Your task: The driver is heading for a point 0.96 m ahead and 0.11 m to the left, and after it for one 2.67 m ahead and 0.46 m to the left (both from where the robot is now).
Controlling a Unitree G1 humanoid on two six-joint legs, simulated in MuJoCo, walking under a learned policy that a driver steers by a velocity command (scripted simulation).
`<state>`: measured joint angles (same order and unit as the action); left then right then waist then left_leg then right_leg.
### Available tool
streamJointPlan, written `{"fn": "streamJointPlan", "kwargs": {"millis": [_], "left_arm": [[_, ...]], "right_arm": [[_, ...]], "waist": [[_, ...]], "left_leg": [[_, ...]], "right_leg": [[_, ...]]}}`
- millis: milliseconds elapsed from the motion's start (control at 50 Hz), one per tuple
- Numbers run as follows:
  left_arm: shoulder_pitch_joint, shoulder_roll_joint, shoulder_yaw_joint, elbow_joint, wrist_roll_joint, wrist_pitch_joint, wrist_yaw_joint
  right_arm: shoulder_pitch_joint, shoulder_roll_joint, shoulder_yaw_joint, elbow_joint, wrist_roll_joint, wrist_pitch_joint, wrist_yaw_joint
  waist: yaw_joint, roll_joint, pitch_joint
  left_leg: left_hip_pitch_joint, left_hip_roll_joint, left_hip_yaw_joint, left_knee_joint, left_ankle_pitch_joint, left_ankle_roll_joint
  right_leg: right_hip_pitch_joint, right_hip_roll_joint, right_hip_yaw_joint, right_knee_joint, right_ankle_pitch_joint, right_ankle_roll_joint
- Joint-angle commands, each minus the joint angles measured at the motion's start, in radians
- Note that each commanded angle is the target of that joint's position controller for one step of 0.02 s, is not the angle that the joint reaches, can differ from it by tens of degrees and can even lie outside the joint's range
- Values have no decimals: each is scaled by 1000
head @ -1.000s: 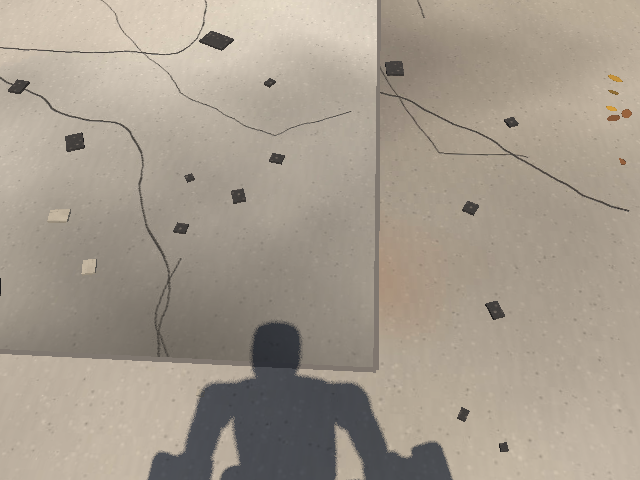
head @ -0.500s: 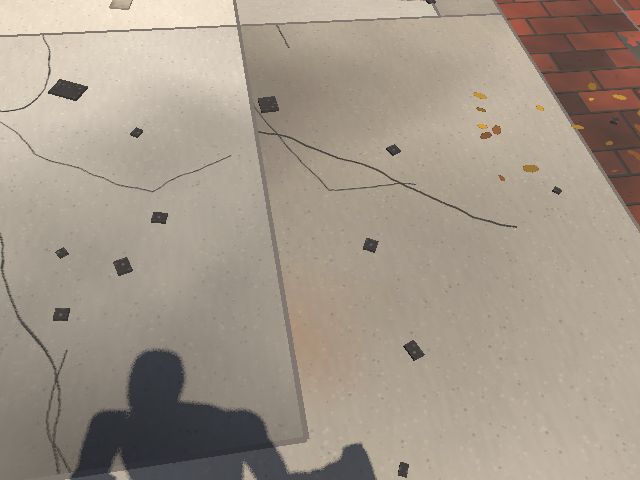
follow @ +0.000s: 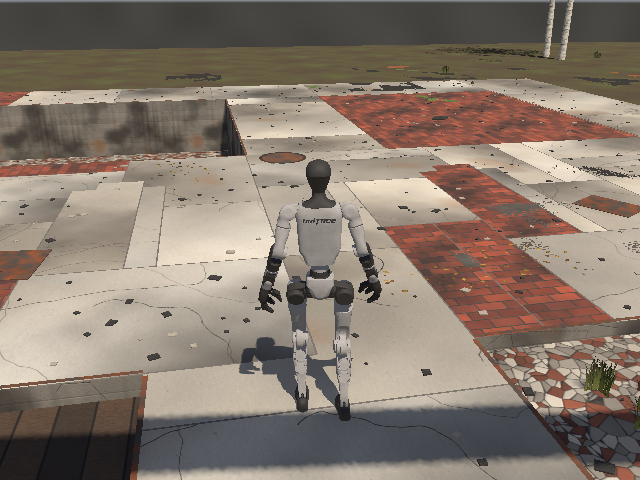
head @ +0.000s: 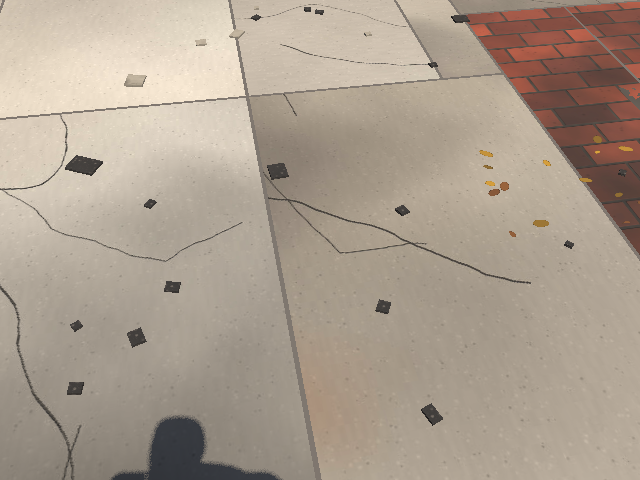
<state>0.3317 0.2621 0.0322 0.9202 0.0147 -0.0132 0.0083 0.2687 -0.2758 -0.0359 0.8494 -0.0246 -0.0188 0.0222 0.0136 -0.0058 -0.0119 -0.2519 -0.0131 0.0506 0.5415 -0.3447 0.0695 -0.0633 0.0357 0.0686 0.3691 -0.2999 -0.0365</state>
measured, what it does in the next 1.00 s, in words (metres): walks ahead: right foot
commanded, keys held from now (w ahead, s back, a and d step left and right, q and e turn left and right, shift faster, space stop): w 1.00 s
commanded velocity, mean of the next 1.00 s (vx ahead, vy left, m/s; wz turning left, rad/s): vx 0.46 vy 0.00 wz -0.01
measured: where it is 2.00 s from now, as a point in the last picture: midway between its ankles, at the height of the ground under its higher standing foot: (323, 289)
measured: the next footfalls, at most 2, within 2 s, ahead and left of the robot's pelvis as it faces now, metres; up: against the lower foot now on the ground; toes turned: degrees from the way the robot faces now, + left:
right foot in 0.48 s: +0.39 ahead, -0.09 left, +0.00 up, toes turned -3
left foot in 1.06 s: +0.70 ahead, +0.08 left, +0.00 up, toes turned +5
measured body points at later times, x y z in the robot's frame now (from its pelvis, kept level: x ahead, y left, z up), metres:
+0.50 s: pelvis +0.23 -0.01 -0.02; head +0.26 -0.02 +0.42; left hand +0.43 +0.22 -0.12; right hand +0.15 -0.26 -0.17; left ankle +0.02 +0.09 -0.73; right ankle +0.35 -0.08 -0.75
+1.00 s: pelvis +0.50 -0.02 -0.01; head +0.53 -0.01 +0.44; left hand +0.41 +0.22 -0.15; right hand +0.70 -0.23 -0.12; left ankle +0.66 +0.09 -0.72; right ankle +0.35 -0.08 -0.74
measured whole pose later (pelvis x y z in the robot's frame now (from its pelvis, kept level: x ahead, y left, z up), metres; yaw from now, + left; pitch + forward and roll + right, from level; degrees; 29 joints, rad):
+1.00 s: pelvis +0.50 -0.02 -0.01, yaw +1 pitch +1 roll -1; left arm 0.47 0.19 0.02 1.06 0.02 -0.09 0.01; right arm 0.00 -0.20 -0.02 0.86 -0.02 -0.03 0.03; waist 0.07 0.03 0.05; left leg -0.57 0.05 0.08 0.60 -0.05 0.06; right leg 0.14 0.10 -0.06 0.16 -0.31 -0.08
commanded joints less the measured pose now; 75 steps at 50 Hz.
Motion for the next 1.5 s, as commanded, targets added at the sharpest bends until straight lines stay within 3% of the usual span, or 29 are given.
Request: {"fn": "streamJointPlan", "kwargs": {"millis": [20,40,60,80,100,160,240,380,440,480,500,520,540,580,620,800,940,1000,1040,1060,1080,1100,1120,1140,1180,1240,1300,1400,1500], "left_arm": [[-77,130,35,-50,-5,-27,0],[-121,58,14,-84,-6,-36,-7],[-153,62,13,-119,2,-43,-10],[-172,126,29,-111,22,-38,-10],[-151,107,27,-95,17,-41,-22],[-136,85,20,-68,24,-40,-46],[-231,59,9,-99,27,-28,-54],[-408,43,-10,-173,11,-28,-50],[-291,75,8,-142,13,-35,-33],[2,120,36,-44,23,-50,-14],[162,203,58,-19,46,-55,-2],[153,261,71,-18,44,-48,-6],[46,200,64,-29,4,-42,-12],[-92,91,36,-43,0,-55,-19],[-93,50,23,-17,-1,-71,-14],[94,63,19,69,-10,-89,-11],[206,62,11,123,6,-81,6],[175,80,16,131,13,-78,15],[144,97,20,132,14,-75,14],[125,91,17,123,5,-75,12],[150,29,0,84,-19,-78,4],[230,13,8,94,-34,-79,-4],[138,84,27,82,-8,-73,2],[60,67,26,58,-4,-79,-3],[27,31,25,52,12,-67,-11],[43,-9,21,57,26,-35,-28],[-86,0,21,9,25,-24,-35],[-292,-16,6,-60,9,-29,-39],[-404,7,7,-112,8,-40,-33]], "right_arm": [[119,-70,-25,3,3,-35,-13],[238,-158,-47,25,-7,-44,-26],[324,-257,-75,55,2,-39,-22],[276,-180,-56,54,-4,-35,-17],[196,-136,-43,29,-2,-39,-13],[128,-92,-26,24,3,-58,-16],[211,-80,-18,83,16,-69,-16],[235,-94,-15,138,11,-71,-22],[189,-111,-19,147,10,-70,-29],[173,-111,-18,147,9,-59,-30],[202,-61,-5,120,10,-57,-28],[322,34,8,118,34,-54,-18],[220,-73,-17,114,11,-50,-23],[106,-62,-19,85,13,-61,-13],[129,-28,-13,99,-8,-40,-4],[-164,-9,-9,11,-5,-13,14],[-349,4,6,-55,0,-25,10],[-312,-12,-1,-57,2,-38,4],[-108,-46,-21,7,0,-49,-13],[72,-78,-37,63,-14,-59,-24],[232,-179,-64,89,-41,-63,-36],[221,-202,-76,95,-18,-47,-25],[101,-155,-67,78,11,-41,-17],[15,-89,-49,64,16,-46,-14],[-20,-9,-26,86,10,-61,-16],[44,-12,-22,129,13,-84,-19],[95,-41,-26,149,15,-89,-19],[177,-35,-18,173,14,-86,-20],[252,-48,-20,203,4,-75,-34]], "waist": [[-91,-38,69],[-147,147,24],[-165,300,43],[-118,130,109],[-72,73,135],[-32,84,112],[-44,81,102],[-60,104,143],[11,101,81],[127,65,-75],[160,-59,-200],[78,-263,-288],[65,-97,-161],[8,-23,20],[-42,-47,36],[0,-26,112],[54,-48,125],[11,-60,105],[-76,-67,-2],[-151,-46,-95],[-176,89,-235],[-124,244,-326],[-89,84,-174],[-68,43,-51],[-8,30,52],[24,51,49],[11,53,88],[-42,66,110],[-72,71,121]], "left_leg": [[287,0,-25,-168,71,13],[448,193,-309,-297,-137,60],[474,385,-652,-418,-286,162],[394,397,-640,-404,-304,185],[331,352,-560,-407,-268,169],[293,244,-339,-440,35,113],[313,209,-199,-416,424,123],[252,211,-111,-418,603,110],[315,230,-82,-262,921,80],[228,174,-35,103,918,48],[38,114,5,425,531,35],[-282,-79,-34,745,-201,7],[-366,-12,-136,791,-126,30],[-331,68,-115,692,43,35],[-231,103,-107,615,71,15],[-425,132,-23,317,305,-57],[-417,71,31,79,331,-25],[-319,29,45,14,224,23],[-70,-35,67,-45,180,67],[184,10,20,-85,229,102],[482,277,-306,-97,130,179],[617,452,-746,-235,138,301],[491,397,-630,-257,83,266],[339,362,-491,-293,108,239],[145,270,-319,-354,241,166],[90,224,-214,-384,368,149],[103,205,-162,-426,389,149],[160,170,-93,-428,500,120],[320,220,-146,-353,615,134]], "right_leg": [[-279,-157,142,-26,-67,-126],[-448,-55,18,234,-80,-75],[-636,41,-92,452,-220,-55],[-673,-23,-19,600,-213,-68],[-663,-57,0,639,-129,-74],[-618,-104,-44,636,41,-44],[-665,-106,-107,589,121,5],[-487,-61,-165,245,254,-16],[-331,-15,-166,200,189,-71],[12,1,-153,126,167,-116],[237,-245,124,98,-15,-161],[398,-467,641,-74,-140,-293],[275,-407,615,-132,-238,-258],[18,-327,337,-184,-51,-211],[-97,-259,190,-215,111,-172],[-28,-199,20,-286,342,-156],[164,-226,-20,-215,586,-154],[222,-250,-38,-115,830,-145],[209,-231,-63,117,1041,-119],[77,-198,-90,325,909,-101],[-204,-111,-142,663,490,-69],[-471,68,-94,961,-215,-46],[-562,-13,-1,997,-145,-64],[-570,-52,-4,952,-63,-65],[-487,-109,-11,826,3,-54],[-441,-117,-42,758,38,-26],[-542,-143,-74,652,137,2],[-545,-123,-129,366,292,18],[-561,-93,-125,237,258,-3]]}}
Velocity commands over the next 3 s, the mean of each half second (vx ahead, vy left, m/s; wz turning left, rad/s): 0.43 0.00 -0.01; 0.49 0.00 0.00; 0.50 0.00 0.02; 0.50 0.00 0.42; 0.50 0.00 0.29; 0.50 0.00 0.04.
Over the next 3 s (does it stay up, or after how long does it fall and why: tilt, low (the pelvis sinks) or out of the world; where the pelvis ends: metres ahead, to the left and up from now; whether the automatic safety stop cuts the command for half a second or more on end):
stays up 1.55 0.18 0.01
